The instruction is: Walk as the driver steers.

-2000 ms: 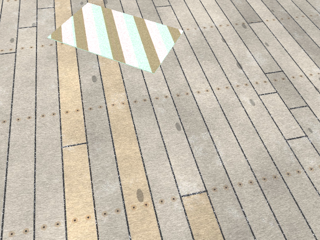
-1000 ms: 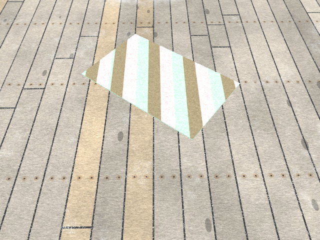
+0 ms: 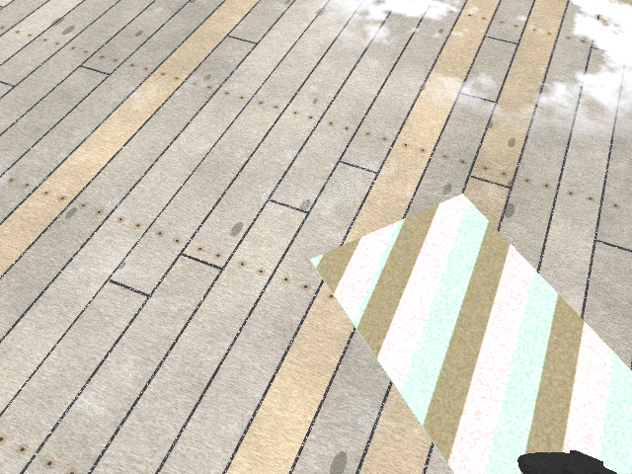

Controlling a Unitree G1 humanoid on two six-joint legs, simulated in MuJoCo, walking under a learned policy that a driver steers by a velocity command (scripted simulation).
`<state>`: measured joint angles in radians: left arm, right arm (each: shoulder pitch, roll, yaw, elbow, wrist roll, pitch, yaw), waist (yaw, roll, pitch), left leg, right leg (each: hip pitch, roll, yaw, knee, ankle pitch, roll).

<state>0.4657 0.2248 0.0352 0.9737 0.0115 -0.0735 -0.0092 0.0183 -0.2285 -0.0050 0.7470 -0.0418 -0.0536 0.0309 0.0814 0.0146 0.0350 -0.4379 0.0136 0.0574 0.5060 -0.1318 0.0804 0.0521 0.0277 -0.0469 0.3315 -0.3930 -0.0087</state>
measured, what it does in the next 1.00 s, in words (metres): walks ahead, turning right: right foot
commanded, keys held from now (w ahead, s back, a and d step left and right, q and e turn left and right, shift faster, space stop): w+e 0.98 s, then w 0.02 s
